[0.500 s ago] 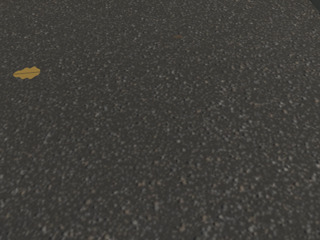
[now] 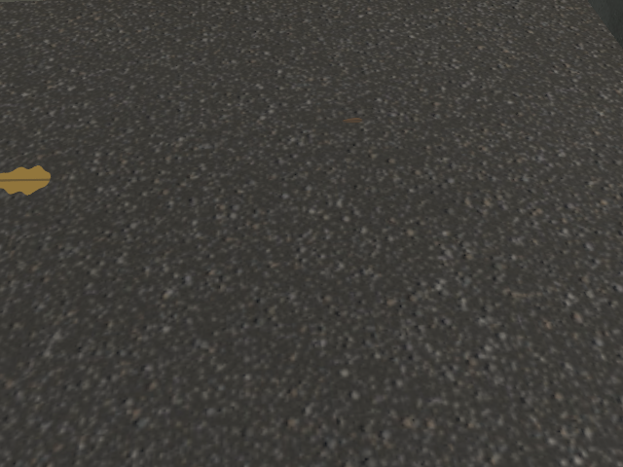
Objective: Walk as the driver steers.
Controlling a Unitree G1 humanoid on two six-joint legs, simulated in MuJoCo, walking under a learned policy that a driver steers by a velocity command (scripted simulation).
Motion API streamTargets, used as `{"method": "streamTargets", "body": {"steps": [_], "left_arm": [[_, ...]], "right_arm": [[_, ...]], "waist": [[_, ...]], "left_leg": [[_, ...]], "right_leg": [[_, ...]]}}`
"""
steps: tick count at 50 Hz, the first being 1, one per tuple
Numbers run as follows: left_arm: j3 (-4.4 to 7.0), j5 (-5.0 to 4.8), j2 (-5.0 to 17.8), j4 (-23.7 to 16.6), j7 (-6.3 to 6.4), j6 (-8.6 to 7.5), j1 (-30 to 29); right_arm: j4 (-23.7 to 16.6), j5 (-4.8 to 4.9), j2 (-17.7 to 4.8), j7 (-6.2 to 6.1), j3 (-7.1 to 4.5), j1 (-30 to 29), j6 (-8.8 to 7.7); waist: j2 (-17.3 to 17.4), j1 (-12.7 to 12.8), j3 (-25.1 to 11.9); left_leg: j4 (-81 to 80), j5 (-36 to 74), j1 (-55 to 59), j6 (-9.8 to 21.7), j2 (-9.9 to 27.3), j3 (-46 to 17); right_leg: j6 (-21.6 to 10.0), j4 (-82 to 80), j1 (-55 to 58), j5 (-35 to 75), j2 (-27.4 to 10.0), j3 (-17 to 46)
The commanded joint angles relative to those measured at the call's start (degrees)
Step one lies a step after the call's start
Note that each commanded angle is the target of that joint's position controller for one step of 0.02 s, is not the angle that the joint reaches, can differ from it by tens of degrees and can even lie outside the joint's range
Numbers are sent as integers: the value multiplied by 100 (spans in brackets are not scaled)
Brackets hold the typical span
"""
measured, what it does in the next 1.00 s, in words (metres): walks ahead, turning left: right foot, then left foot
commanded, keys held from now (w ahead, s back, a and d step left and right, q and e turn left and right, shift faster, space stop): w+q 0.58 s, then w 0.08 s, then w+e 0.10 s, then e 0.24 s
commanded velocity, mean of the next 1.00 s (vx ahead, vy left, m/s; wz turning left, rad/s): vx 0.45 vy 0.00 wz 0.33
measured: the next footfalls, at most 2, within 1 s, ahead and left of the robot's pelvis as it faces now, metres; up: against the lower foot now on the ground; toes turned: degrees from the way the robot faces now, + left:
right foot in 0.24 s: +0.31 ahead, -0.14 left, +0.00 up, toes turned +11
left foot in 0.76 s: +0.49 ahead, +0.15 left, +0.00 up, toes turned +28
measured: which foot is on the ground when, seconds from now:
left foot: down 0.00-0.24, up 0.26-0.74, down 0.76-1.00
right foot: up 0.00-0.22, down 0.24-0.76, up 0.78-1.00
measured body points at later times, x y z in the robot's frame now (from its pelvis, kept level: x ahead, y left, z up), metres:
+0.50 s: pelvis +0.27 -0.05 +0.00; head +0.30 -0.06 +0.45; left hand +0.23 +0.23 -0.11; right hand +0.47 -0.28 -0.12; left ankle +0.27 +0.09 -0.66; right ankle +0.27 -0.15 -0.74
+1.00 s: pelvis +0.47 +0.07 +0.00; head +0.50 +0.10 +0.45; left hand +0.43 +0.33 -0.14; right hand +0.64 -0.14 -0.12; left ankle +0.46 +0.14 -0.74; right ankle +0.54 -0.06 -0.66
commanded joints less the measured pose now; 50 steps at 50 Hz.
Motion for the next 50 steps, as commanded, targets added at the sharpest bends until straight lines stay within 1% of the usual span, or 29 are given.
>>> {"method": "streamTargets", "body": {"steps": [1, 5, 7, 9, 10, 11, 12, 13, 14, 15, 16, 18, 20, 23, 29, 33, 35, 36, 37, 38, 39, 40, 41, 42, 43, 44, 45, 47, 50], "left_arm": [[39, -32, 382, -498, -17, 3, -455], [20, -113, 420, -768, -23, -33, -1055], [26, -136, 471, -882, -9, -73, -1168], [82, -150, 625, -830, 23, -127, -771], [136, -158, 739, -693, 65, -165, -287], [219, -120, 935, -515, 136, -241, 389], [334, 19, 1372, -457, 243, -290, 1290], [442, 95, 1819, -480, 285, -189, 1389], [446, 14, 1495, -458, 257, -102, 1162], [318, -33, 914, -561, 221, -100, 826], [251, -50, 650, -547, 189, -126, 620], [220, -67, 536, -432, 191, -199, 694], [250, -133, 571, -309, 156, -305, 911], [300, -180, 625, -193, 131, -365, 1111], [335, -168, 674, 27, 134, -325, 1396], [355, -162, 809, 299, 161, -254, 1845], [339, -161, 893, 487, 168, -184, 2034], [339, -165, 974, 563, 169, -145, 2058], [319, -214, 983, 608, 169, -102, 2029], [256, -275, 842, 506, 153, -112, 1971], [68, -453, 67, 157, 43, -131, 2288], [282, -395, 721, 237, 166, -77, 1967], [310, -423, 675, 164, 199, -74, 1623], [257, -398, 490, 229, 206, -82, 1654], [285, -320, 445, 358, 211, -16, 1714], [299, -207, 399, 435, 187, 92, 1872], [325, -154, 339, 498, 154, 185, 1968], [356, -169, 204, 456, 92, 285, 1993], [365, -135, 119, 256, 42, 350, 1543]], "right_arm": [[-337, 21, -825, -20, -208, 79, -78], [-338, -22, -877, -35, -266, 445, -34], [-387, -62, -916, -66, -294, 471, -7], [-512, -81, -1021, -111, -342, 215, 8], [-581, -78, -1088, -108, -365, 52, -5], [-615, -36, -1051, -66, -360, -26, -45], [-803, 55, -684, -25, -264, -44, -104], [-1001, 193, -192, -38, -159, 478, -86], [-875, 7, -651, -89, -214, 578, 17], [-826, -75, -743, -56, -245, 219, 65], [-870, -81, -640, 5, -235, -71, 75], [-918, -169, -554, 119, -240, -228, 182], [-1010, -173, -470, 191, -224, -350, 277], [-1232, -187, -399, 280, -190, -854, 339], [-1672, -168, -204, 410, -38, -2027, 291], [-1872, -220, -183, 401, 30, -2510, 259], [-1815, -261, -216, 311, 22, -2359, 220], [-1676, -278, -304, 262, -19, -1944, 178], [-1372, -320, -406, 202, -78, -1104, 101], [-1079, -435, -716, 113, -187, -157, 40], [-1056, -499, -1336, 9, -320, 255, 18], [-1101, -196, -1360, -75, -362, 297, 60], [-1040, -102, -1115, -107, -282, -187, 29], [-1003, -83, -677, -95, -158, -516, -27], [-994, -71, -355, -92, -64, -795, -71], [-997, -39, -194, -113, -8, -1013, -84], [-998, -60, -176, -121, 9, -1041, -113], [-955, -46, -359, -140, -42, -1027, -179], [-909, -43, -355, -208, -45, -1049, -163]], "waist": [[426, 16, 108], [502, -278, -67], [571, -284, -117], [656, -21, -217], [632, 216, -392], [328, 558, -750], [-319, 892, -1561], [-1495, 604, -1978], [-1028, 396, -1617], [-295, 366, -925], [-104, 318, -521], [-486, 217, -331], [-498, 177, -388], [-413, 187, -309], [-375, 395, 33], [-368, 531, 166], [-434, 411, 53], [-465, 189, -191], [-343, -217, -655], [-119, -613, -1292], [1308, -493, -2249], [680, -642, -2439], [479, -370, -1596], [461, -95, -971], [426, 102, -606], [606, 293, -457], [630, 361, -476], [599, 522, -554], [758, 520, -397]], "left_leg": [[-952, 816, -577, 741, 1355, -1409], [-521, 1507, 8, 546, 1354, -1515], [-222, 1832, 234, 459, 1429, -1682], [130, 1958, 151, 271, 1482, -1877], [547, 2222, 37, 171, 1399, -1911], [1463, 2206, -194, 34, 1072, -1680], [2947, 1105, -779, -123, 732, -1177], [4271, -2212, -2451, -275, -43, -437], [4990, -2072, -3000, -234, 462, -314], [5120, -1493, -3022, -241, 718, -324], [4946, -1110, -2899, -300, 879, -258], [4755, -878, -2683, -397, 1075, -146], [4797, -705, -2711, -439, 1078, -73], [4705, -281, -3193, -508, 1169, -17], [2944, 769, -3081, -515, 1183, 430], [1904, 312, -2577, -231, 979, 783], [1555, -214, -1949, -10, 682, 904], [1344, -372, -1400, 109, 506, 933], [862, -75, -292, 244, 379, 970], [821, -65, 1320, 438, 1065, 314], [681, 720, 3305, 1148, 3289, -2463], [351, 2539, 2777, 1280, 3573, -3012], [438, 3907, 2071, 1102, 3229, -1677], [301, 4333, 1379, 827, 2948, -987], [110, 4151, 861, 515, 2664, -540], [-81, 4039, 363, 369, 2481, -188], [-164, 4240, 72, 308, 2412, 53], [-248, 4558, -73, 352, 2368, 412], [-308, 4158, -151, 321, 2259, 901]], "right_leg": [[213, -922, 142, 841, 78, -316], [233, -1629, 180, 1219, 282, -328], [177, -1939, 356, 999, 382, -265], [63, -2391, 1096, 619, 486, -177], [-23, -2636, 1765, 444, 593, -196], [-181, -3006, 2725, 483, 437, -71], [-488, -3221, 3949, -632, -792, 1083], [-1036, -3800, 5014, -1278, -2139, 3432], [-1247, -3874, 4492, -1944, -2147, 3975], [-1129, -3954, 3807, -1821, -1821, 3112], [-1015, -4070, 3256, -915, -1495, 2210], [-819, -4205, 2827, 337, -1079, 1135], [-842, -4230, 2821, 1300, -1025, 669], [-931, -4373, 2975, 1910, -1077, 141], [-825, -4482, 2999, 2206, -879, -880], [-795, -4311, 3388, 2840, -1061, -1073], [-811, -3802, 3577, 4338, -1126, -1110], [-806, -3195, 3673, 5127, -1108, -1126], [-735, -2218, 3443, 5180, -954, -1250], [-651, -907, 2397, 3720, -753, -1229], [-320, 1407, 169, -808, 202, -1292], [-318, 2301, -23, -1721, 607, -209], [-348, 2206, -118, -1359, 367, 176], [-348, 1741, -61, -1209, 159, 37], [-324, 1360, 119, -1070, 47, -4], [-249, 1175, 448, -930, 39, -92], [-207, 1179, 741, -764, 131, -172], [-142, 1127, 779, -472, 242, -285], [-89, 532, 461, 93, 178, -415]]}}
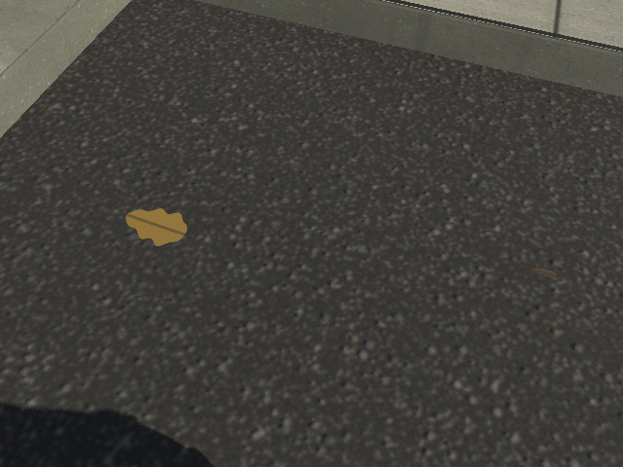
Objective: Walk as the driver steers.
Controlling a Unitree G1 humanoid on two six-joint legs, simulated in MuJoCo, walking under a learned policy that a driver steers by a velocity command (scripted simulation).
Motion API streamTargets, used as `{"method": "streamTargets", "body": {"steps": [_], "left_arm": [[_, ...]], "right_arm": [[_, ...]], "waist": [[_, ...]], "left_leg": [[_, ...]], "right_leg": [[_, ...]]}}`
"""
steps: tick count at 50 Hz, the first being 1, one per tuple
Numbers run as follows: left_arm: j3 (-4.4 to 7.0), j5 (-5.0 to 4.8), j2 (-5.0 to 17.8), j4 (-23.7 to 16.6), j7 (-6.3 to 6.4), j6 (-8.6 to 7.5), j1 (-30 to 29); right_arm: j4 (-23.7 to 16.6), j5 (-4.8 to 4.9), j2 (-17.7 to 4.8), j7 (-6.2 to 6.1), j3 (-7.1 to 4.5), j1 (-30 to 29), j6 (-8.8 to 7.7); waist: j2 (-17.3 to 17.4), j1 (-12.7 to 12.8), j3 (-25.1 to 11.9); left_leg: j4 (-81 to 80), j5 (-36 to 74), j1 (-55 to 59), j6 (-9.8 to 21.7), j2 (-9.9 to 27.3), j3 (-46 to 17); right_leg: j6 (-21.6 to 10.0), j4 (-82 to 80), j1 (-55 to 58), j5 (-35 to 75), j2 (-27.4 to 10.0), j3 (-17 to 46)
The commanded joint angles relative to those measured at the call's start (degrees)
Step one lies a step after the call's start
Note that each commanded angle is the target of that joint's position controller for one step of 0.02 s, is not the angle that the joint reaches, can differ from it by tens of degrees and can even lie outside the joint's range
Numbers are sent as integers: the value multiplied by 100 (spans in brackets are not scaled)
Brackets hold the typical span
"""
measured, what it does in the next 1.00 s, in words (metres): steps on the spot, turning right: right foot, then left foot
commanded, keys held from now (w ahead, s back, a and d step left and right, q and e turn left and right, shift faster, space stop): e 0.62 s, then no key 0.34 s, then w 0.04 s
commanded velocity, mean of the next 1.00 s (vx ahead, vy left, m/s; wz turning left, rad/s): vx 0.05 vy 0.00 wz -0.42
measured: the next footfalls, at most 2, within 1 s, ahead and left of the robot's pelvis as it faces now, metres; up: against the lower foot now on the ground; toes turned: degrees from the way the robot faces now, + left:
right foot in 0.24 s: +0.15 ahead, -0.11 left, +0.00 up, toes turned -12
left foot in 0.72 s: +0.14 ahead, +0.08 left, +0.00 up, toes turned -27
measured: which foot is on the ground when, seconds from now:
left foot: down 0.00-0.24, up 0.26-0.70, down 0.72-1.00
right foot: up 0.00-0.22, down 0.24-0.74, up 0.76-1.00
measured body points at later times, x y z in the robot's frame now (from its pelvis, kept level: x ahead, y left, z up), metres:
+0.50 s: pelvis +0.06 -0.03 -0.01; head +0.09 -0.06 +0.44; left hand +0.24 +0.21 -0.12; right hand +0.11 -0.31 -0.14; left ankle +0.10 +0.12 -0.69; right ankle +0.11 -0.11 -0.75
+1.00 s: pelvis +0.06 +0.01 +0.00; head +0.09 +0.02 +0.45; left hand +0.28 +0.20 -0.14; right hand +0.03 -0.27 -0.11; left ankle +0.10 +0.10 -0.75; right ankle -0.03 -0.09 -0.72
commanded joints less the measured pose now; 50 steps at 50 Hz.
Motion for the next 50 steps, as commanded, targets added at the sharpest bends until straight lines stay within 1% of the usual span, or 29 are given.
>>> {"method": "streamTargets", "body": {"steps": [1, 3, 5, 10, 11, 12, 13, 14, 15, 16, 17, 18, 19, 22, 26, 31, 33, 35, 36, 37, 38, 39, 40, 41, 42, 45, 48, 49, 50], "left_arm": [[42, 45, 89, -218, -61, 78, 434], [-8, 60, 11, -370, -111, 91, 75], [-16, 78, 41, -490, -145, 102, -123], [66, 109, 264, -737, -151, 84, -182], [87, 125, 275, -698, -125, 20, 70], [195, 151, 660, -654, -56, -74, 434], [405, 104, 1506, -757, 12, -71, 481], [448, -165, 1485, -675, 14, -3, 896], [400, -147, 1293, -708, 43, 69, 631], [309, -99, 994, -751, 87, 141, 200], [242, -100, 787, -819, 117, 181, -140], [198, -108, 633, -888, 128, 192, -381], [191, -80, 628, -911, 108, 182, -417], [270, -50, 864, -880, 46, 114, -283], [319, -7, 962, -899, 34, 188, -203], [370, 42, 1021, -945, -16, 247, -308], [357, 40, 960, -951, -33, 265, -430], [328, -34, 879, -922, -12, 293, -550], [279, -77, 722, -922, 20, 279, -476], [208, -158, 447, -1014, 38, 257, -349], [284, 8, 731, -1000, 81, 210, -500], [327, 103, 855, -931, 65, 190, -477], [324, 62, 791, -792, 28, 195, -224], [313, 56, 758, -680, 9, 220, -33], [294, 60, 715, -603, -10, 245, 58], [173, -6, 518, -623, -9, 292, -273], [21, -70, 329, -610, 39, 324, -557], [-7, -90, 339, -567, 64, 321, -540], [-19, -89, 368, -516, 86, 303, -507]], "right_arm": [[-316, 20, -608, -89, -129, -193, -72], [-262, 26, -639, -117, -141, -93, -27], [-201, 18, -752, -117, -188, 80, 21], [-188, 5, -981, -132, -325, 126, 224], [-179, 17, -983, -137, -337, 132, 280], [-189, -17, -974, -124, -347, 422, 315], [-518, 7, -558, -75, -253, 564, 364], [-573, -78, -627, -98, -231, 274, 490], [-621, -32, -672, -93, -242, 41, 537], [-632, -3, -664, -93, -240, -165, 518], [-647, -37, -723, -105, -263, -279, 499], [-620, -109, -770, -101, -280, -163, 521], [-566, -138, -732, -91, -278, -36, 565], [-603, -56, -579, -86, -241, 8, 644], [-759, -41, -634, -116, -241, -303, 681], [-851, 35, -657, -145, -226, -307, 587], [-775, 84, -669, -161, -221, 31, 540], [-654, 72, -626, -201, -214, 491, 478], [-668, 13, -816, -244, -252, 510, 439], [-843, -99, -1365, -264, -352, 348, 420], [-933, -148, -1569, -209, -405, -125, 412], [-931, -134, -1189, -190, -309, -225, 386], [-939, -82, -946, -166, -236, -555, 359], [-982, -59, -868, -146, -214, -720, 341], [-987, -41, -833, -146, -201, -714, 326], [-809, -23, -768, -130, -172, -219, 309], [-610, -34, -908, -118, -196, 89, 333], [-540, -65, -976, -92, -219, 223, 364], [-459, -84, -1058, -62, -257, 339, 410]], "waist": [[862, 184, -493], [912, 52, -490], [854, -58, -576], [746, -74, -548], [486, 89, -686], [-297, 220, -1025], [-1631, 47, -1244], [-943, 380, -1836], [-513, 282, -1378], [-247, 142, -788], [-191, 5, -555], [-283, -118, -568], [-274, -148, -713], [-184, -130, -923], [-479, 53, -813], [-545, 87, -812], [-628, -9, -883], [-590, -247, -850], [-218, -220, -742], [1019, -120, -777], [1337, -141, -307], [782, 7, -277], [628, 276, -285], [723, 346, -367], [928, 303, -438], [939, -20, -540], [1168, -270, -654], [1260, -341, -758], [1327, -369, -687]], "left_leg": [[-473, 4024, 5, 525, 1389, -131], [-385, 3796, 18, 532, 1374, 80], [-192, 3694, 205, 557, 1500, 108], [821, 3269, 446, 420, 1825, 2], [1491, 3050, 339, 237, 1680, 142], [2689, 1970, -105, -123, 1271, 323], [4451, -2270, -1857, -530, 86, 490], [5138, -3019, -2050, -578, -95, -737], [5358, -2599, -2286, -595, 58, -975], [5116, -2087, -2406, -579, 185, -1038], [4750, -1702, -2357, -571, 274, -1086], [4534, -1457, -2143, -583, 269, -1069], [4494, -1347, -1966, -594, 165, -1019], [3921, -1315, -1829, -662, 69, -1054], [3195, -1277, -1825, -690, -1, -1132], [2367, -1368, -1252, -556, -212, -1143], [1769, -1371, -734, -408, -296, -1054], [464, -791, 100, -214, -346, -949], [-258, -870, 389, -84, 75, -1373], [-956, -1671, 551, 393, 1508, -3109], [-1201, -1173, -447, 884, 2250, -3879], [-994, -410, -832, 967, 2018, -3473], [-809, 177, -915, 793, 1615, -2830], [-666, 666, -734, 634, 1305, -2367], [-539, 1207, -474, 610, 1156, -2108], [-220, 2157, 337, 662, 1093, -1854], [7, 2394, 647, 655, 1103, -1840], [-55, 1801, 651, 650, 1091, -1919], [-147, 936, 556, 630, 1060, -2037]], "right_leg": [[55, -583, 290, 647, -87, -160], [20, -1294, 489, 966, -73, -317], [-49, -1731, 653, 983, -8, -440], [-382, -2541, 974, 112, 129, -514], [-482, -3088, 1429, 518, 225, -521], [-708, -3585, 2202, 2118, -162, 238], [-1714, -3689, 3180, 4956, -1853, 2548], [-2261, -3968, 3224, 4499, -2096, 3026], [-2204, -4110, 2885, 3501, -1857, 2640], [-1942, -4294, 2362, 2723, -1528, 2239], [-1656, -4406, 2088, 2289, -1199, 1983], [-1489, -4433, 1918, 2216, -946, 1749], [-1423, -4407, 1884, 2353, -835, 1643], [-1331, -4404, 1967, 2060, -697, 1678], [-1278, -4662, 1875, 290, -626, 2157], [-1162, -4670, 1641, -41, -554, 2621], [-1024, -4651, 1518, 61, -519, 2668], [-716, -4478, 1150, -105, -305, 2586], [-415, -4146, 808, -566, 9, 2325], [-91, -2907, 145, -1152, 725, 1477], [-5, -1631, -47, -1349, 1281, 661], [-1, -789, 399, -1112, 1013, 988], [3, -384, 573, -782, 1027, 970], [52, -102, 609, -567, 1020, 905], [108, 68, 530, -544, 1027, 823], [307, -707, 453, -696, 843, 673], [316, -2153, 1117, -1029, 620, 263], [265, -2562, 1389, -1087, 646, 70], [186, -3003, 1595, -966, 695, -84]]}}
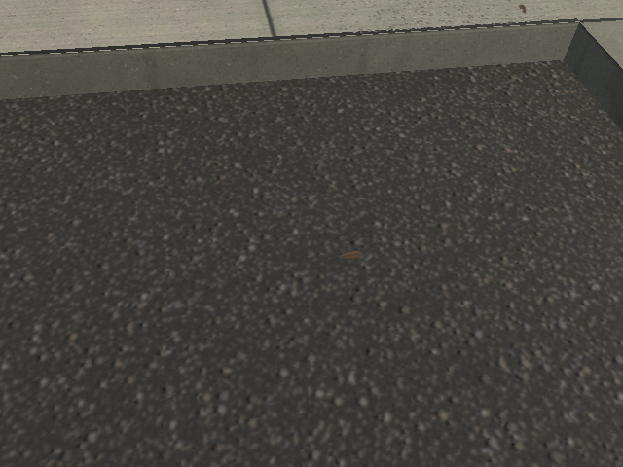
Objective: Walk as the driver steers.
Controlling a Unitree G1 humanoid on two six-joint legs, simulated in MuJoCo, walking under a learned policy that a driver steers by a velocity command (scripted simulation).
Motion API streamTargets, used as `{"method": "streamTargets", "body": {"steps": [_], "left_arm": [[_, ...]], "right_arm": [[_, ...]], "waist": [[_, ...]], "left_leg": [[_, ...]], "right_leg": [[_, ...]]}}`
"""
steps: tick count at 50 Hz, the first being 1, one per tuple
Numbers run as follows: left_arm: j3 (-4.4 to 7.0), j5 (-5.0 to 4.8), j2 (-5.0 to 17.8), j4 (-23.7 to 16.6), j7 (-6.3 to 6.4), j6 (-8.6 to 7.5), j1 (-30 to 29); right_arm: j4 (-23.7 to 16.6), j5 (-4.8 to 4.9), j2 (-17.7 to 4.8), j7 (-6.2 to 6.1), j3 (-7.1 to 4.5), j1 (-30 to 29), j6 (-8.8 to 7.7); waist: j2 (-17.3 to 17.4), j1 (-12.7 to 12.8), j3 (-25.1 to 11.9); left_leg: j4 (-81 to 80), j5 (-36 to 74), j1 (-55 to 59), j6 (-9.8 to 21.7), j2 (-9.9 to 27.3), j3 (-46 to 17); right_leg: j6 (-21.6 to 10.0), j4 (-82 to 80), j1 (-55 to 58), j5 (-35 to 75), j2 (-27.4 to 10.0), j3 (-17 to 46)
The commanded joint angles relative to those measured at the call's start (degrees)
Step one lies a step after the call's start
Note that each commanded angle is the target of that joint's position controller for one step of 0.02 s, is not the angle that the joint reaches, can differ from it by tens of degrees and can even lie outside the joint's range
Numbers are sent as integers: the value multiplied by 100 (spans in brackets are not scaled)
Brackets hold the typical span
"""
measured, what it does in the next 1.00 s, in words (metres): walks ahead: right foot, then left foot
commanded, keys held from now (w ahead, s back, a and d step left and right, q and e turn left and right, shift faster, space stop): w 0.50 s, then no key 0.50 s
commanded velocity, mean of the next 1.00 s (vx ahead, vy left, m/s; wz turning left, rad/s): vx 0.25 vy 0.00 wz -0.03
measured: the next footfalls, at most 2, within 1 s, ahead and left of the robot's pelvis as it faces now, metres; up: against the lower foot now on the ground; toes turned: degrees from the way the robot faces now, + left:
right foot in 0.06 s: +0.00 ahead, -0.11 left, +0.00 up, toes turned +3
left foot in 0.44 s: +0.23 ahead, +0.13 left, +0.00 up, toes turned +3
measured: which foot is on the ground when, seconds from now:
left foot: down 0.00-0.08, up 0.10-0.42, down 0.44-0.90, up 0.92-1.00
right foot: up 0.00-0.04, down 0.06-0.44, up 0.46-0.88, down 0.90-1.00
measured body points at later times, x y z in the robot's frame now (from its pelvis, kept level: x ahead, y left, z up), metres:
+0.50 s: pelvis +0.13 +0.05 -0.02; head +0.15 +0.06 +0.43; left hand +0.11 +0.31 -0.17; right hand +0.28 -0.22 -0.11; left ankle +0.19 +0.13 -0.74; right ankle -0.02 -0.10 -0.69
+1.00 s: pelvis +0.29 +0.04 -0.01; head +0.31 +0.03 +0.44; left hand +0.38 +0.27 -0.15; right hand +0.29 -0.19 -0.17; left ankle +0.21 +0.14 -0.72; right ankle +0.36 -0.04 -0.74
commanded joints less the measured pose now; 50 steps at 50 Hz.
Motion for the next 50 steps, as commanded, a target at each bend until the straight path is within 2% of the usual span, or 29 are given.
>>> {"method": "streamTargets", "body": {"steps": [1, 3, 4, 5, 6, 7, 9, 12, 15, 17, 19, 20, 21, 22, 23, 24, 25, 26, 28, 31, 37, 41, 43, 44, 45, 46, 47, 48, 50], "left_arm": [[-22, 0, 269, -207, 69, -115, 25], [-25, 76, 346, -13, 117, -260, 311], [-7, 129, 566, 84, 146, -358, 724], [155, 89, 1153, 220, 141, -386, 1114], [174, 123, 1113, 315, 108, -438, 1241], [108, 114, 884, 316, 92, -507, 1095], [67, 60, 699, 287, 90, -600, 784], [49, 39, 587, 399, 57, -738, 819], [65, 40, 644, 543, 39, -797, 992], [93, 51, 762, 596, 28, -814, 1025], [117, 35, 876, 632, 18, -812, 979], [123, 27, 923, 646, 18, -807, 903], [101, 46, 871, 682, 14, -809, 933], [41, 59, 707, 635, 1, -822, 892], [-112, -49, 97, 382, -18, -833, 1118], [2, 73, 512, 439, -22, -809, 1043], [40, 80, 603, 402, -66, -793, 841], [13, 64, 529, 431, -124, -804, 685], [-32, 127, 307, 570, -125, -714, 837], [-54, 128, 189, 665, -116, -585, 931], [-192, 93, -58, 473, -81, -506, -61], [-202, 71, 5, 547, 40, -526, -179], [-191, 81, 4, 682, 94, -580, 43], [-182, 103, 46, 787, 127, -648, 293], [-101, 140, 417, 893, 170, -730, 676], [-94, 117, 585, 935, 186, -723, 824], [-148, -20, 319, 968, 175, -650, 836], [-193, -13, 188, 947, 172, -621, 669], [-246, 51, 118, 915, 237, -564, 230]], "right_arm": [[10, -12, -1091, 50, -306, 467, 70], [48, 14, -949, 62, -306, 428, 96], [-101, 6, -683, 90, -241, 152, 48], [-389, 95, -467, 121, -178, -416, -22], [-559, -47, -853, 131, -262, -946, -74], [-541, -30, -884, 177, -309, -919, -122], [-357, -28, -843, 296, -330, -583, -189], [-297, -65, -662, 415, -292, -631, -202], [-452, -33, -519, 461, -235, -1035, -180], [-501, -12, -562, 450, -241, -1095, -165], [-444, -3, -635, 401, -281, -818, -174], [-315, -9, -667, 357, -317, -427, -193], [-72, -39, -794, 290, -392, 233, -239], [170, -118, -1129, 200, -503, 1177, -314], [272, -172, -1875, 167, -632, 1940, -359], [319, -35, -1623, 205, -552, 1628, -320], [156, 7, -1320, 232, -463, 884, -300], [64, 20, -957, 261, -362, 421, -337], [116, 35, -659, 236, -241, 216, -441], [376, 56, -651, 220, -196, 551, -568], [717, 60, -520, 131, -69, 767, -449], [943, 52, -500, 83, -41, 882, -373], [1014, 79, -472, 50, -28, 771, -335], [1068, 86, -461, 41, -23, 795, -330], [1037, 70, -403, 31, -1, 977, -352], [1180, 157, -7, 18, 81, 1741, -293], [1382, 183, -79, -30, 46, 1772, -135], [1298, 121, -283, -47, -17, 1287, -56], [1255, 49, -201, -3, -30, 765, 46]], "waist": [[1285, -87, -205], [865, 102, -11], [212, 319, -9], [-1127, 574, 242], [-928, 793, 851], [-552, 608, 939], [-502, 356, 773], [-509, 312, 484], [-558, 389, 558], [-562, 374, 575], [-473, 208, 532], [-340, -20, 442], [-57, -299, 150], [532, -711, -424], [2092, -763, -1108], [1523, -510, -854], [957, -167, -144], [523, -27, 197], [566, 230, 236], [591, 354, -69], [775, 161, -50], [759, 76, -67], [650, 200, -16], [397, 333, -73], [-21, 318, -461], [-751, 8, -945], [-837, 220, -1121], [-638, 265, -704], [-382, 135, -337]], "left_leg": [[-631, 254, 503, 811, 1041, -1221], [-503, -1299, -513, 575, 869, -1238], [185, -1713, -1433, 402, 611, -910], [1227, -1517, -2482, 158, -238, 123], [1991, -1614, -2943, 138, 37, 93], [2400, -1365, -3056, 139, 195, -83], [2589, -880, -2964, 56, 358, -87], [2414, -334, -2552, -102, 346, 157], [1672, -13, -2060, -159, 364, 254], [1248, 17, -1570, -92, 312, 326], [921, 98, -827, 28, 189, 457], [652, 182, -213, 89, 54, 546], [452, 78, 673, 171, -108, 555], [88, -558, 1751, 375, 464, -169], [-1033, -2403, 2697, 896, 2168, -2994], [-1705, -3019, 2015, 1084, 2351, -4260], [-1587, -3087, 1378, 1028, 2239, -3445], [-1605, -1896, 799, 962, 1959, -2697], [-1540, 801, 352, 776, 1503, -1478], [-1206, 3893, 409, 890, 1354, -589], [-969, 4634, 482, 805, 1080, 93], [-600, 4438, 652, 792, 1223, -95], [-227, 4013, 668, 689, 1219, -225], [118, 3534, 549, 501, 1074, -205], [639, 2434, 231, 293, 822, -96], [1278, -382, -156, 140, 316, 139], [1692, -1989, -268, 105, 1, 133], [1993, -2395, -585, 74, -29, -31], [2083, -2044, -560, -29, 81, -184]], "right_leg": [[-168, -1540, 338, 240, 211, -722], [-493, -2249, 1447, 607, -18, -424], [-741, -2537, 2156, -84, -802, 541], [-1321, -3145, 2098, -1378, -1755, 2244], [-1702, -3481, 1735, -1160, -2329, 2783], [-1793, -3510, 1691, -974, -2263, 2633], [-1584, -3578, 1815, -389, -1839, 1922], [-1450, -3471, 1691, 921, -1434, 1043], [-1383, -3403, 1287, 1295, -1424, 742], [-1328, -3303, 1053, 1502, -1513, 678], [-1244, -3082, 772, 1847, -1622, 650], [-1148, -2690, 601, 2333, -1551, 520], [-1035, -1775, 383, 3067, -1304, 265], [-860, -181, -149, 3049, -877, -185], [-542, 1946, -1533, 496, -11, -750], [-681, 2715, -1972, -307, 36, -4], [-809, 2925, -2161, 157, -387, 51], [-799, 2701, -1983, 618, -600, -41], [-649, 2238, -1414, 881, -801, -241], [-438, 2092, -1119, 994, -639, -467], [-282, 299, -916, 1843, -500, -799], [-422, -408, -463, 1829, -382, -789], [-552, -1120, -23, 1935, -345, -754], [-603, -1822, 534, 2731, -449, -579], [-691, -1715, 1385, 4620, -1119, 36], [-1396, -1461, 1992, 6479, -2150, 971], [-1978, -1666, 1775, 5965, -2453, 1432], [-2008, -2013, 1435, 4916, -2339, 1518], [-1701, -2503, 788, 3467, -2024, 1195]]}}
